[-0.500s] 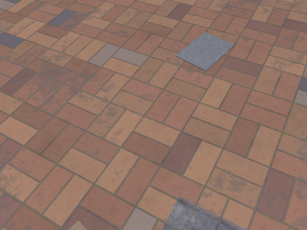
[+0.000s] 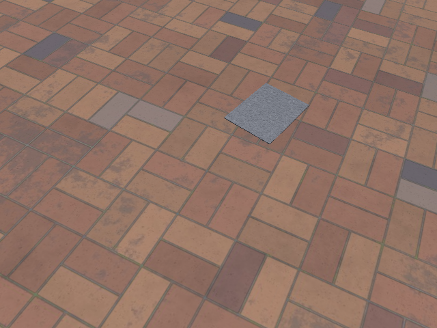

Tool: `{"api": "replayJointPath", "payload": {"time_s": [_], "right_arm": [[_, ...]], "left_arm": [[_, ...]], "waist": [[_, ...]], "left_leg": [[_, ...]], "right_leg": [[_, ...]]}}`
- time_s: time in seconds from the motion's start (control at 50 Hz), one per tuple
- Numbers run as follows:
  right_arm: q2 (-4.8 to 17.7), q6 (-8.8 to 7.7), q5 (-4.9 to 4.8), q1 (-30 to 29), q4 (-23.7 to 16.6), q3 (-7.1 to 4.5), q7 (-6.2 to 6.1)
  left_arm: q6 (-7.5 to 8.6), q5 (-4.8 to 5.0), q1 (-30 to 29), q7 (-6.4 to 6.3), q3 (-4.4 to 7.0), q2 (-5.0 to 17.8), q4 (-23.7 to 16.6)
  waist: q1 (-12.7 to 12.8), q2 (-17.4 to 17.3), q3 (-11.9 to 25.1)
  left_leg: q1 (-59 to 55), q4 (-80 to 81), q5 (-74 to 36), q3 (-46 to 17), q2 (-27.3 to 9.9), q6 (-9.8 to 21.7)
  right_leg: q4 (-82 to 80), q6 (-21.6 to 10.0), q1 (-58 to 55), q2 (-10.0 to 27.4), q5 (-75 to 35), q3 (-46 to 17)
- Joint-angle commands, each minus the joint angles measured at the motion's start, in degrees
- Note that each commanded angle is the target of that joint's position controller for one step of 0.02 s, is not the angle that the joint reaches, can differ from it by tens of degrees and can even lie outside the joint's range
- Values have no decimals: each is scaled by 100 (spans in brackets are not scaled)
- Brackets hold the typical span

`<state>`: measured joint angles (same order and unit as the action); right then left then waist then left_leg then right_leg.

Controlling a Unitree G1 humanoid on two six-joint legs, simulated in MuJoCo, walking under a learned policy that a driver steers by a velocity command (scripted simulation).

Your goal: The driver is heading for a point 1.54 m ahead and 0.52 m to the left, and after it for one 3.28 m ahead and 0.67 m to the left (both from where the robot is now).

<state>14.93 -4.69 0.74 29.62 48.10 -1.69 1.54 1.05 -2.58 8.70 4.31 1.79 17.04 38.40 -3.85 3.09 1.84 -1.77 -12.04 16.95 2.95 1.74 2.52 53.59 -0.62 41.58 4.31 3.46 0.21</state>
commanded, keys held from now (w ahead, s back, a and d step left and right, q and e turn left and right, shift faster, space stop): w+shift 0.14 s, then w+q+shift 0.78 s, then w+shift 0.08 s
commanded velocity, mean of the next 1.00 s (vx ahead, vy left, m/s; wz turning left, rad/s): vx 0.98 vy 0.00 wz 0.61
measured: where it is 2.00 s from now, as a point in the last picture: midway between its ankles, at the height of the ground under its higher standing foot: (56, 109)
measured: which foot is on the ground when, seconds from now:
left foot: down 0.00-0.20, up 0.22-0.64, down 0.66-1.00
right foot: up 0.00-0.16, down 0.18-0.66, up 0.68-1.00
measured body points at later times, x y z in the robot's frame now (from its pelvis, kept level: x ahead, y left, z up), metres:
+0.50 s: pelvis +0.42 -0.04 -0.01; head +0.43 -0.04 +0.44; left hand +0.34 +0.22 -0.14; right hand +0.62 -0.27 -0.11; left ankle +0.55 +0.11 -0.66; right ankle +0.30 -0.12 -0.74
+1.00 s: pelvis +0.86 +0.09 -0.01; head +0.89 +0.12 +0.44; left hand +0.98 +0.41 -0.06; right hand +1.00 -0.17 -0.13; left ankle +0.71 +0.05 -0.74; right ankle +1.15 +0.05 -0.69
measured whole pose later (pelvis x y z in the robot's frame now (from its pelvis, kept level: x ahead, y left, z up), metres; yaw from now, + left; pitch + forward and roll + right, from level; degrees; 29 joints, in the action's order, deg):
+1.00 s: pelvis +0.86 +0.09 -0.01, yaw +37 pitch +2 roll -1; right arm 17.8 -4.2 -0.2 26.6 49.1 -4.4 0.9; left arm 3.5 -2.4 -2.8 1.3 -1.9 14.6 33.4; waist -7.5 0.4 -2.2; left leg -3.5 -16.5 20.1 -12.3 10.0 9.5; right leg 36.3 2.3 40.4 6.7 -3.5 -3.9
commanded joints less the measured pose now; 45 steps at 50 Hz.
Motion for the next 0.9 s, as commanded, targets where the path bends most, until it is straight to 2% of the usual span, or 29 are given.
{"api": "replayJointPath", "payload": {"time_s": [0.02, 0.1, 0.14, 0.16, 0.18, 0.2, 0.22, 0.24, 0.26, 0.28, 0.32, 0.38, 0.42, 0.46, 0.52, 0.56, 0.6, 0.62, 0.64, 0.66, 0.68, 0.7, 0.72, 0.74, 0.76, 0.78, 0.82, 0.86, 0.9], "right_arm": [[854, -139, -11, -52, -209, -192, -29], [1017, -126, 6, 5, 77, -191, -88], [1275, -88, 53, -15, 213, -225, -147], [1393, -33, 92, -40, 272, -246, -186], [1413, 8, 77, -339, 212, -247, -213], [779, -18, -10, -73, -38, -93, -143], [277, -87, -186, 103, -253, 10, -78], [793, -60, -170, -542, -295, -106, -112], [802, -49, -159, -871, -344, -116, -89], [662, -15, -129, -903, -287, -79, -43], [435, 187, 32, -697, -179, -55, 73], [268, 410, 33, -1214, -351, -55, 182], [216, 443, -4, -1778, -547, -27, 225], [213, 421, -49, -2200, -687, 2, 261], [232, 352, -6, -2810, -924, 64, 348], [320, 331, 0, -2808, -943, 66, 367], [599, 363, -30, -2005, -719, -21, 302], [843, 385, -34, -1081, -473, -130, 249], [1121, 397, -23, 165, -98, -292, 163], [1342, 391, -69, 850, 126, -473, 22], [1583, 444, -142, 224, 157, -558, -64], [2048, 474, 47, -246, -141, -626, -42], [1808, 470, 77, -407, -329, -643, -80], [1334, 438, 88, -566, -280, -545, -119], [1179, 368, 65, -753, -228, -491, -133], [1152, 260, 36, -876, -281, -458, -166], [1017, 84, -27, -949, -292, -380, -170], [1137, -20, -44, -861, -319, -418, -148], [1143, -23, -71, -687, -291, -455, -113]], "left_arm": [[114, 56, -1264, 59, -10, 232, -681], [135, 34, -1475, 19, -58, 251, -738], [127, 9, -903, -115, 5, 412, -585], [146, 10, 30, -205, 99, 608, -334], [181, -1, 1417, -303, 212, 802, 94], [199, -171, 2148, -422, 394, 1405, 275], [232, -166, 2053, -385, 460, 1670, 243], [242, -134, 1491, -364, 410, 1304, 221], [291, -109, 1150, -371, 314, 887, 285], [350, -94, 986, -363, 273, 674, 370], [461, -3, 913, -389, 190, 431, 545], [618, 156, 1044, -348, 162, 286, 781], [671, 133, 1093, -313, 139, 190, 875], [718, 98, 1198, -318, 116, 161, 951], [707, 138, 1429, -438, 104, 315, 1094], [669, 154, 1507, -560, 125, 578, 1105], [512, 120, 1348, -709, 220, 952, 1004], [398, 75, 1092, -747, 279, 1114, 905], [290, 21, 720, -740, 322, 1196, 765], [226, 25, 466, -630, 345, 1123, 736], [329, -75, 249, -488, 92, 136, 496], [479, 82, 722, -471, -3, 9, -191], [657, 15, 475, -464, -50, 291, -267], [718, 30, 288, -449, -16, 534, -192], [677, -41, 141, -461, -23, 516, -183], [553, -150, 200, -467, -55, 475, -151], [287, -215, 159, -428, -113, 362, -176], [223, -163, -526, -362, -182, 265, -481], [233, -37, -1143, -307, -263, 104, -721]], "waist": [[-49, -811, -1032], [77, -798, -1033], [450, -1106, -472], [913, -1197, 65], [1633, -1021, 704], [1589, 36, 1620], [1111, 1408, 2370], [1114, 565, 1436], [930, -1, 514], [722, -243, 71], [363, 98, -264], [249, 93, -742], [274, 66, -1020], [315, 53, -1121], [359, -182, -1217], [227, -40, -938], [-274, 309, -326], [-765, 420, 132], [-1332, 395, 597], [-1582, -150, 665], [-821, -1619, -132], [-94, -1722, 858], [-233, -785, 830], [14, 92, 2], [294, 370, -384], [489, 437, -532], [677, 421, -719], [489, 239, -875], [185, -65, -881]], "left_leg": [[327, 1244, -650, -787, -1238, 742], [-383, 992, -3249, -288, -1426, 671], [-668, -165, -6361, -87, -1546, 570], [-477, -1331, -7133, -113, -1593, 513], [453, -2957, -6361, -55, -1390, 434], [2192, -5143, -3545, -33, -819, 424], [3627, -6731, 699, -675, 82, 381], [4229, -7060, 281, -963, -192, 504], [4282, -6845, -233, -870, -507, 496], [4021, -6486, -431, -834, -715, 469], [3647, -6239, -514, -820, -931, 340], [4198, -6160, -899, -666, -1082, 229], [4413, -5714, -1483, -409, -995, 213], [4435, -5106, -2024, -57, -826, 290], [4175, -3731, -2326, 570, -568, 477], [3536, -3110, -2417, 955, -151, 668], [2613, -2999, -1934, 1079, 241, 807], [1681, -3061, -1545, 970, 398, 933], [487, -2957, -1069, 615, 407, 1163], [-485, -2382, -729, 58, 246, 1441], [-713, -2654, -1450, -1083, -287, 1593], [-1900, -1600, -768, -3982, -1216, 2788], [-1704, -247, 1101, -5184, -1683, 2744], [-697, 143, 1494, -4913, -1586, 2368], [172, 148, 982, -4400, -1347, 2134], [802, 113, 385, -3873, -1068, 2016], [1894, 228, -75, -3126, -627, 1879], [2410, 383, -715, -2632, -278, 1779], [2355, 258, -1461, -2349, -9, 1495]], "right_leg": [[-998, -78, 323, -10, -417, 350], [-1885, -474, -406, -259, -70, 641], [-1885, -705, -1489, -747, 565, 834], [-1863, -808, -2587, -914, 950, 709], [-2158, -870, -4333, -722, 868, 389], [-2371, -937, -6158, 722, 3260, -1339], [-3603, -1080, -6724, 1964, 5434, -4397], [-4068, -914, -5913, 1833, 5180, -4276], [-3995, -856, -5000, 1693, 3999, -3179], [-4164, -755, -4230, 1481, 3002, -2462], [-4447, -549, -3411, 1147, 2268, -1387], [-4767, -267, -3211, 972, 1270, -273], [-4916, -78, -3062, 650, 378, 564], [-4912, -14, -3166, 426, -787, 1149], [-4894, 102, -3725, 413, -2616, 1661], [-4414, 177, -4302, 553, -5055, 1799], [-3271, 203, -4803, 771, -6940, 1753], [-2144, 149, -4705, 883, -7371, 1660], [-542, 23, -4210, 958, -7020, 1464], [1782, -74, -3281, 424, -4020, 1461], [3869, -29, -1127, -675, 2128, 1113], [4788, 176, 618, -871, 2590, -75], [4282, 87, 1053, -558, 2217, -637], [3528, 71, 896, -250, 1750, -670], [2984, 137, 506, -61, 1654, -634], [2606, 243, 117, 72, 1652, -640], [1752, 466, -474, 316, 1647, -494], [606, 576, -757, 347, 989, -210], [-593, 531, -1039, 206, -105, -67]]}}
Velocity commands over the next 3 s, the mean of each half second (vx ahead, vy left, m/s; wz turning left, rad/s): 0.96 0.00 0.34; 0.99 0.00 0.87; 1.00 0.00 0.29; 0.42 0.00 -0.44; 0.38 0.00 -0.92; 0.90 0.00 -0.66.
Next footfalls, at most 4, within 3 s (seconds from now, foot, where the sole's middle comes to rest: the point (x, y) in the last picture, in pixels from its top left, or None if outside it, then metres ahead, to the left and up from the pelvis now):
0.18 right None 0.34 -0.13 -0.78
0.66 left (181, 257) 0.75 0.06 -0.78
1.10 right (162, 157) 1.20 0.14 -0.78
1.54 left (57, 129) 1.36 0.58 -0.78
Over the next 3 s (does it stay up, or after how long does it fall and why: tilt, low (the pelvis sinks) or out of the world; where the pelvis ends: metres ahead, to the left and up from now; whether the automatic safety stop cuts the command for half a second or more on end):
stays up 1.95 0.60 -0.02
